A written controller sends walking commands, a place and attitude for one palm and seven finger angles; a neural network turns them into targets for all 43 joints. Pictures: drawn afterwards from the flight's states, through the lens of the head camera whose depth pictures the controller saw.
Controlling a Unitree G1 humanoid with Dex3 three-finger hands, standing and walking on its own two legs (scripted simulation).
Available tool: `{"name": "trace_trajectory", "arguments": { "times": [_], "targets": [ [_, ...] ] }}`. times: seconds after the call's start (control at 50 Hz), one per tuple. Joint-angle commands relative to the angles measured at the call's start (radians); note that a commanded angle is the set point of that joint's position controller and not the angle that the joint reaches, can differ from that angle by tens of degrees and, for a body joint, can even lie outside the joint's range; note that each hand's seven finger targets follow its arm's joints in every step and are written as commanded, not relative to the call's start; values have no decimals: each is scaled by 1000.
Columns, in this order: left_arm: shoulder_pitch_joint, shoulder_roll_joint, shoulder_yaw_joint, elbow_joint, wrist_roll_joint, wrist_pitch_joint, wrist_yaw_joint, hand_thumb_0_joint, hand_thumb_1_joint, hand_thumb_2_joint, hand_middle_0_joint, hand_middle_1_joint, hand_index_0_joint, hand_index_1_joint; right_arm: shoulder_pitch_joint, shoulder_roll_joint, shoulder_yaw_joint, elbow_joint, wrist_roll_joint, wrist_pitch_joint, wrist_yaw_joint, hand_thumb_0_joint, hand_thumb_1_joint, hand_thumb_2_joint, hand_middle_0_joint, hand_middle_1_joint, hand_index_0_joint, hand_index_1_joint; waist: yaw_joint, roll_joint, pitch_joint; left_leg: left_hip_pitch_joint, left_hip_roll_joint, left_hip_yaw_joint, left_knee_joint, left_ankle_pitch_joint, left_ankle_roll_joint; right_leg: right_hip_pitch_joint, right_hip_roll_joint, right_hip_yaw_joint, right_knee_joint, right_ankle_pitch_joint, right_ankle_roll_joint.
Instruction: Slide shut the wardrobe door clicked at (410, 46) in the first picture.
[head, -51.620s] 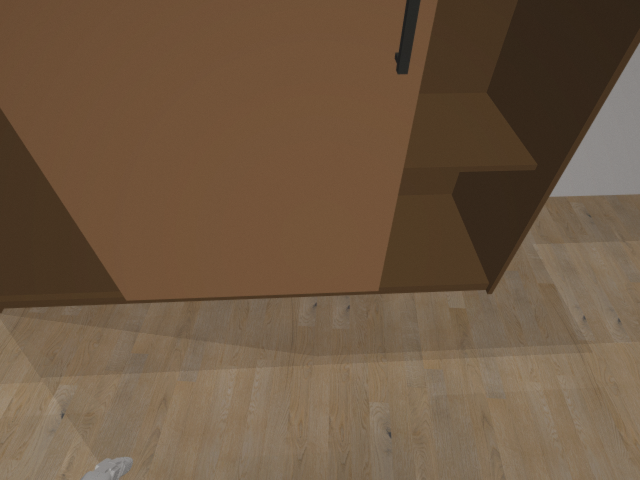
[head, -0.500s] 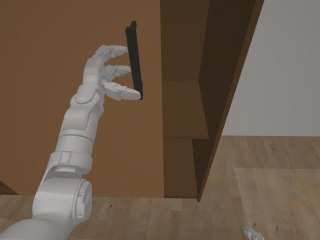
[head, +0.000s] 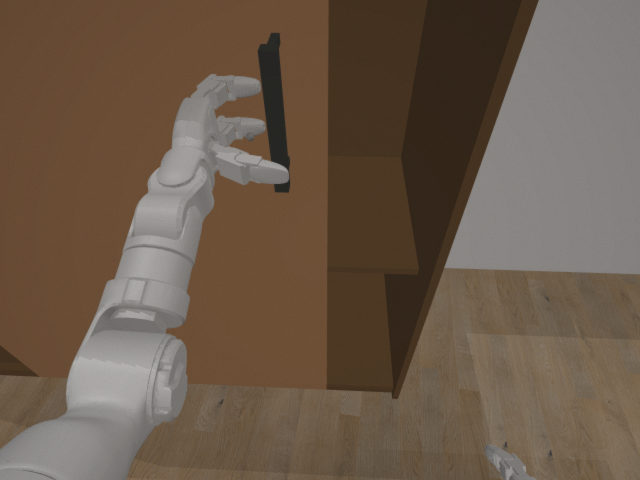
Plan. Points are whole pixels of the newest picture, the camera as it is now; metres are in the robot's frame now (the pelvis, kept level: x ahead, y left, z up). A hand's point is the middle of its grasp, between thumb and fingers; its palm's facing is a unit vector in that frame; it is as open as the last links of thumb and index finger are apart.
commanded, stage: feel for the door with the fingertips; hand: left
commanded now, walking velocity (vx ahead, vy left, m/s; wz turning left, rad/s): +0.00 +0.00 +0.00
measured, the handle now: (278, 119) +0.50 +0.07 +0.22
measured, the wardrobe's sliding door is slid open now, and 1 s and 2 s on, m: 0.21 0.21 0.21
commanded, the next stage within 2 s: slide the fingers in behind the handle in 0.08 s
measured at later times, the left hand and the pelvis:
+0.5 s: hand (261, 137) +0.45 +0.09 +0.22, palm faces -0.02 -1.00 +0.00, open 13.9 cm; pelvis -0.01 +0.01 +0.00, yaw -1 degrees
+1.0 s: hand (275, 137) +0.44 +0.07 +0.23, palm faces -0.03 -1.00 +0.01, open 14.0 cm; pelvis +0.00 +0.00 +0.00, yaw -1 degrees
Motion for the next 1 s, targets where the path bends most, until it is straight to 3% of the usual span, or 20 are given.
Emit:
{"name": "trace_trajectory", "arguments": {
  "times": [0.0, 0.06, 0.08, 0.16, 0.18, 0.26, 0.3, 0.34, 0.38, 0.42, 0.44, 0.52, 0.54, 0.62, 0.66, 0.7, 0.76, 0.84, 0.98],
  "targets": [
    [-590, 146, 28, -167, -12, -92, -6, 0, -500, 300, -300, -1200, -300, -1200, -27, -116, -42, -100, 1, -58, -10, 0, -900, -900, 200, 300, 200, 300, -35, -63, -307, 142, -37, 8, -20, 252, 49, 28, 36, -9, -38, 299, -22],
    [-577, 219, 93, -116, -5, -108, 7, 0, -500, 300, -300, -1200, -300, -1200, -8, -124, -44, -90, -6, -55, -10, 0, -900, -900, 200, 300, 200, 300, -19, -101, -317, 116, -35, 11, -23, 269, 50, 58, 34, -9, -33, 313, -21],
    [-603, 218, 90, -122, -2, -118, 9, 0, -500, 300, -300, -1200, -300, -1200, -6, -121, -43, -92, -6, -56, -9, 0, -900, -900, 200, 300, 200, 300, -24, -78, -317, 109, -37, 15, -25, 261, 51, 54, 32, -4, -33, 315, -19],
    [-609, 244, 107, -84, 17, -149, 13, 0, -500, 300, -300, -1200, -300, -1200, 19, -123, -48, -85, -8, -58, -5, 0, -900, -900, 200, 300, 200, 300, -25, -88, -297, 91, -34, 20, -25, 251, 52, 52, 33, -5, -34, 306, -18],
    [-637, 214, 77, -95, 19, -159, 9, 0, -500, 300, -300, -1200, -300, -1200, 21, -118, -48, -85, -6, -62, -3, 0, -900, -900, 200, 300, 200, 300, -36, -63, -298, 101, -34, 19, -24, 255, 51, 40, 35, -4, -33, 309, -20],
    [-562, 190, 74, -132, 16, -174, 5, 0, -500, 300, -300, -1200, -300, -1200, 22, -116, -55, -100, -5, -72, 4, 0, -900, -900, 200, 300, 200, 300, -12, -56, -356, 127, -29, 17, -23, 291, 45, 72, 39, -12, -21, 331, -28],
    [-572, 157, 51, -174, 8, -178, 2, 0, -500, 300, -300, -1200, -300, -1200, 16, -113, -54, -105, -2, -81, 8, 0, -900, -900, 200, 300, 200, 300, -19, -52, -354, 138, -28, 17, -24, 280, 46, 57, 44, -12, -26, 325, -26],
    [-561, 164, 52, -136, 7, -165, 1, 0, -500, 300, -300, -1200, -300, -1200, 17, -118, -54, -97, 2, -82, 5, 0, -900, -900, 200, 300, 200, 300, -25, -82, -297, 111, -25, 19, -36, 232, 47, 33, 46, -13, -40, 276, -22],
    [-557, 190, 73, -138, 10, -158, 9, 0, -500, 300, -300, -1200, -300, -1200, 11, -120, -53, -96, 2, -83, 3, 0, -900, -900, 200, 300, 200, 300, -19, -65, -280, 107, -25, 17, -43, 204, 48, 24, 44, -11, -48, 236, -23],
    [-553, 161, 50, -169, 14, -150, 14, 0, -500, 300, -300, -1200, -300, -1200, 2, -113, -52, -104, 3, -85, 4, 0, -900, -900, 200, 300, 200, 300, -16, -42, -287, 115, -25, 18, -43, 207, 46, 22, 43, -11, -47, 233, -24],
    [-574, 124, 17, -188, 13, -148, 14, 0, -500, 300, -300, -1200, -300, -1200, -2, -109, -50, -104, 4, -90, 6, 0, -900, -900, 200, 300, 200, 300, -26, -26, -288, 128, -25, 18, -41, 203, 46, 8, 44, -10, -48, 228, -24],
    [-512, 162, 71, -245, -2, -144, 23, 0, -500, 300, -300, -1200, -300, -1200, -13, -112, -54, -117, 0, -95, 8, 0, -900, -900, 200, 300, 200, 300, -1, -81, -347, 136, -25, 20, -42, 249, 46, 68, 45, -12, -38, 285, -24],
    [-492, 148, 67, -261, -6, -140, 22, 0, -500, 300, -300, -1200, -300, -1200, -22, -109, -52, -123, 0, -95, 10, 0, -900, -900, 200, 300, 200, 300, 3, -81, -354, 138, -26, 24, -40, 263, 46, 80, 44, -11, -34, 305, -24],
    [-479, 95, 9, -252, 8, -113, 29, 0, -500, 300, -300, -1200, -300, -1200, -33, -102, -48, -120, 5, -89, 13, 0, -900, -900, 200, 300, 200, 300, -13, -73, -276, 130, -24, 27, -41, 233, 47, 29, 45, -12, -50, 271, -19],
    [-492, 122, 24, -232, 15, -94, 39, 0, -500, 300, -300, -1200, -300, -1200, -35, -109, -47, -113, 3, -78, 9, 0, -900, -900, 200, 300, 200, 300, -12, -87, -247, 116, -24, 24, -45, 209, 47, 24, 42, -14, -58, 237, -19],
    [-520, 111, 21, -264, 10, -82, 43, 0, -500, 300, -300, -1200, -300, -1200, -45, -103, -46, -120, 2, -78, 7, 0, -900, -900, 200, 300, 200, 300, -14, -59, -281, 136, -28, 24, -37, 227, 48, 26, 41, -8, -51, 262, -20],
    [-515, 112, 23, -257, 3, -78, 43, 0, -500, 300, -300, -1200, -300, -1200, -52, -103, -42, -119, -1, -69, 2, 0, -900, -900, 200, 300, 200, 300, -11, -84, -287, 133, -29, 22, -38, 237, 46, 50, 38, -12, -48, 272, -21],
    [-536, 56, -17, -287, 1, -87, 43, 0, -500, 300, -300, -1200, -300, -1200, -58, -93, -41, -125, 0, -72, 5, 0, -900, -900, 200, 300, 200, 300, -21, -49, -310, 161, -31, 23, -23, 270, 46, 38, 39, -9, -36, 315, -21],
    [-452, 56, -2, -305, -2, -66, 53, 0, -500, 300, -300, -1200, -300, -1200, -71, -95, -42, -133, -2, -57, 13, 0, -900, -900, 200, 300, 200, 300, 3, -73, -330, 154, -35, 24, -25, 318, 43, 86, 37, -15, -24, 376, -23]
  ]
}}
